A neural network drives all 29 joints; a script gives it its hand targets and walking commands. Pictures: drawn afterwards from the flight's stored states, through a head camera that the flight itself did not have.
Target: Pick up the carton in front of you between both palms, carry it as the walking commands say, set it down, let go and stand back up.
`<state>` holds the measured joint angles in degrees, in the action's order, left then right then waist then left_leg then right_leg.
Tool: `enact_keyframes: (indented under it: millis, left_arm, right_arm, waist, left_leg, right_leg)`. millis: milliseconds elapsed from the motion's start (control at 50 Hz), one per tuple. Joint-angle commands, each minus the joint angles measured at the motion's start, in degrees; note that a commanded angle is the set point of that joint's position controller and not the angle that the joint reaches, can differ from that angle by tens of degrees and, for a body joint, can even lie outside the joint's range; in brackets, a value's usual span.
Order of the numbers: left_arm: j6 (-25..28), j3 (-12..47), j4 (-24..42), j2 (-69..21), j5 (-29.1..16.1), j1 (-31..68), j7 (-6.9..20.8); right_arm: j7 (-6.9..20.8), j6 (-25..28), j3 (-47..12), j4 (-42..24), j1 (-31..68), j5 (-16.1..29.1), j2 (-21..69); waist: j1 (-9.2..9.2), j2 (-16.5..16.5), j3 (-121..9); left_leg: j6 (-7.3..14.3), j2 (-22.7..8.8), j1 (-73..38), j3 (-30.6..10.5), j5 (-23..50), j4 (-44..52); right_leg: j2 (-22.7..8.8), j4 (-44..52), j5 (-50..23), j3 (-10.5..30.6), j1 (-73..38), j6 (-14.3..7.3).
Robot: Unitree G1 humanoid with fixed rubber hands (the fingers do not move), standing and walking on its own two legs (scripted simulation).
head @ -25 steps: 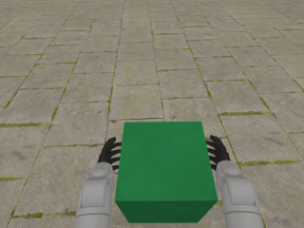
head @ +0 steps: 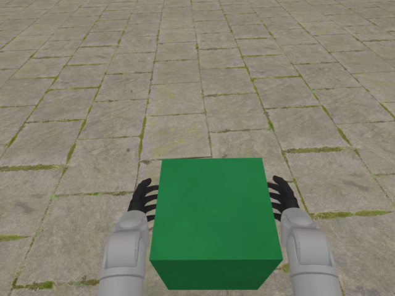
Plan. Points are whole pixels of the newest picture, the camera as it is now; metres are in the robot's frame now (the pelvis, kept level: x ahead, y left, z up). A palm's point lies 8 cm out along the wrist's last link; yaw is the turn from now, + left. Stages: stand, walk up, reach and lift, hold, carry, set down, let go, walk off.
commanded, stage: carry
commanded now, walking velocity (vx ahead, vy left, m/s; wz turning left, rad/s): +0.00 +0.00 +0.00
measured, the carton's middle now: (212, 227) +0.29 +0.00 -0.04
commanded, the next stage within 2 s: hold in 1.08 s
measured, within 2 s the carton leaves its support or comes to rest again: neither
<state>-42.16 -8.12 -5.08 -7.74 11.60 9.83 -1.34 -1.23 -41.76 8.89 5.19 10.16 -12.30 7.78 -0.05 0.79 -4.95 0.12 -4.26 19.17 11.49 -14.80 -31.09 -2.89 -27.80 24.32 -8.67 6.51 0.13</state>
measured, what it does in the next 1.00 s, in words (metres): shifts its weight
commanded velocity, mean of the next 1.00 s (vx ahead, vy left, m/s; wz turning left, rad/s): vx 0.00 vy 0.00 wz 0.00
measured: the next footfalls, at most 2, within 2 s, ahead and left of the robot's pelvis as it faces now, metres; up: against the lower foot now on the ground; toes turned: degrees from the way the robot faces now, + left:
none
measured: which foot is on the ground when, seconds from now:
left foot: down 0.00-1.00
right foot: down 0.00-1.00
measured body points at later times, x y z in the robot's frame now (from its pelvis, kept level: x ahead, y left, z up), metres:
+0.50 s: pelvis -0.05 +0.00 +0.00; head -0.07 +0.00 +0.45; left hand +0.25 +0.14 +0.03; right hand +0.25 -0.16 +0.04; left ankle +0.01 +0.12 -0.73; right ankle -0.11 -0.09 -0.73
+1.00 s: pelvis -0.07 -0.01 +0.00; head -0.08 +0.00 +0.45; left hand +0.23 +0.14 +0.03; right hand +0.23 -0.16 +0.04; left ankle +0.01 +0.12 -0.73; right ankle -0.11 -0.09 -0.73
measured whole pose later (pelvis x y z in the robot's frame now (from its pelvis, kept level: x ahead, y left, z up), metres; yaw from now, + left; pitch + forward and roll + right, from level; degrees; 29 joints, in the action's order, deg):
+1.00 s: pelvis -0.07 -0.01 +0.00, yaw -1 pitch +1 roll +0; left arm -42.9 -9.2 -7.9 -8.0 12.9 11.2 -0.9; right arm -0.8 -42.2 10.3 8.6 11.8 -13.0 8.0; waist 0.2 0.3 -5.0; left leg 0.4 -6.1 21.8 11.2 -8.3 -29.0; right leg -1.1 -30.5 20.7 -8.8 11.4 -1.8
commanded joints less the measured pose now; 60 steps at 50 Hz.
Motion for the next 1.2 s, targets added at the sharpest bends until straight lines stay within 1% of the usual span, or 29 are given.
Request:
enact_keyframes:
  millis: [0, 80, 160, 260, 380, 500, 620, 1060, 1080, 1100, 1120, 1140, 1160, 1180]
  left_arm:
    - [1.95, 31.55, 4.33, -46.57, -12.24, 23.12, 11.31]
    - [2.13, 32.23, 5.53, -47.14, -12.88, 24.74, 11.31]
    - [1.99, 31.81, 4.82, -47.12, -12.63, 25.32, 11.32]
    - [1.75, 30.78, 2.70, -47.47, -11.91, 25.70, 11.56]
    - [1.70, 30.32, 1.22, -48.60, -11.74, 27.00, 11.97]
    - [1.68, 30.47, 1.00, -49.46, -11.90, 27.74, 12.21]
    - [1.62, 30.68, 1.26, -49.75, -11.96, 27.72, 12.26]
    - [1.53, 30.69, 1.50, -49.66, -11.82, 27.29, 12.21]
    - [1.46, 29.65, 3.09, -49.80, -11.41, 20.31, 12.08]
    - [2.42, 29.96, 5.40, -47.05, -11.62, 22.95, 12.00]
    - [2.70, 30.26, 6.45, -47.54, -11.67, 23.39, 12.14]
    - [2.92, 31.60, 6.64, -47.11, -12.39, 24.74, 12.41]
    - [3.16, 31.99, 6.76, -47.31, -12.43, 25.20, 12.60]
    - [3.46, 32.54, 6.27, -46.48, -12.79, 26.16, 12.84]
  right_arm:
    - [11.10, 1.47, -32.19, -3.42, 22.32, 12.44, 47.11]
    - [11.25, 1.65, -32.99, -4.26, 24.26, 13.16, 47.72]
    - [11.41, 1.54, -32.43, -3.37, 24.77, 13.09, 47.69]
    - [11.77, 1.27, -31.04, -1.04, 24.96, 12.40, 47.88]
    - [12.21, 1.15, -30.18, 0.53, 25.95, 12.11, 48.87]
    - [12.48, 1.14, -30.22, 0.70, 26.70, 12.29, 49.69]
    - [12.61, 1.12, -30.44, 0.41, 26.81, 12.47, 49.98]
    - [12.57, 1.07, -30.24, 0.20, 26.36, 12.33, 49.71]
    - [12.83, 1.85, -28.86, 2.42, 21.57, 11.82, 50.53]
    - [11.94, 3.59, -27.91, 1.77, 20.68, 10.24, 49.89]
    - [11.55, 4.03, -26.68, 0.91, 20.00, 8.96, 48.50]
    - [10.94, 4.45, -25.59, 1.95, 19.53, 8.40, 48.25]
    - [10.81, 4.74, -25.61, 1.49, 20.20, 8.28, 47.70]
    - [10.41, 5.15, -25.02, 2.38, 19.87, 8.30, 48.16]
  waist:
    - [-0.13, 1.63, -15.88]
    - [0.00, 0.86, -15.34]
    - [0.12, 0.02, -14.08]
    - [0.20, -0.34, -12.77]
    - [0.24, -0.52, -11.99]
    - [0.26, -0.65, -12.17]
    - [0.26, -0.78, -12.67]
    - [0.27, -0.85, -13.37]
    - [-1.41, 5.50, -3.86]
    - [1.14, 6.31, -5.89]
    - [0.71, 2.96, -7.34]
    - [2.03, 3.52, -8.79]
    - [1.70, 1.21, -8.27]
    - [2.66, 2.22, -8.38]
  left_leg:
    - [1.10, -4.50, -10.87, -3.71, 28.78, -2.06]
    - [1.17, -5.31, -11.08, -4.18, 25.93, -1.02]
    - [1.15, -5.75, -10.62, -4.91, 23.26, 0.20]
    - [1.03, -5.99, -10.08, -5.54, 20.19, 1.58]
    - [0.89, -6.12, -9.66, -5.88, 17.44, 2.84]
    - [0.85, -6.21, -9.51, -6.08, 16.00, 3.52]
    - [0.84, -6.31, -9.39, -6.21, 15.66, 3.81]
    - [0.65, -6.51, -8.81, -6.28, 15.91, 3.72]
    - [2.15, 10.37, -27.67, -13.39, 23.46, 4.47]
    - [2.06, 8.90, -30.36, -15.69, 27.91, 4.09]
    - [1.51, 9.18, -26.97, -16.08, 29.75, 5.13]
    - [1.20, 9.14, -26.79, -15.92, 28.66, 5.82]
    - [0.71, 9.49, -24.94, -15.43, 27.08, 6.71]
    - [0.39, 9.49, -24.73, -15.22, 24.92, 6.99]
  right_leg:
    - [-7.27, -0.19, -46.41, 3.34, -2.27, 0.02]
    - [-6.66, 0.51, -36.34, 3.26, -0.04, -0.62]
    - [-6.43, 1.71, -29.41, 3.93, 1.70, -1.13]
    - [-6.27, 3.05, -23.95, 4.68, 3.61, -1.48]
    - [-6.04, 4.17, -19.61, 5.25, 5.36, -1.72]
    - [-5.86, 4.50, -17.23, 5.58, 6.26, -1.95]
    - [-5.73, 4.35, -16.36, 5.77, 6.64, -2.11]
    - [-5.64, 3.54, -17.23, 6.06, 7.42, -2.39]
    - [3.35, 9.44, -31.46, 17.16, 13.20, -2.93]
    - [4.32, 8.87, -33.65, 17.40, 12.90, -2.68]
    - [5.22, 7.73, -38.01, 17.03, 5.53, -2.06]
    - [5.39, 8.76, -34.54, 16.63, 2.46, -2.07]
    - [5.77, 8.79, -35.42, 16.29, 0.24, -1.61]
    - [5.74, 9.96, -31.54, 15.93, -1.05, -1.90]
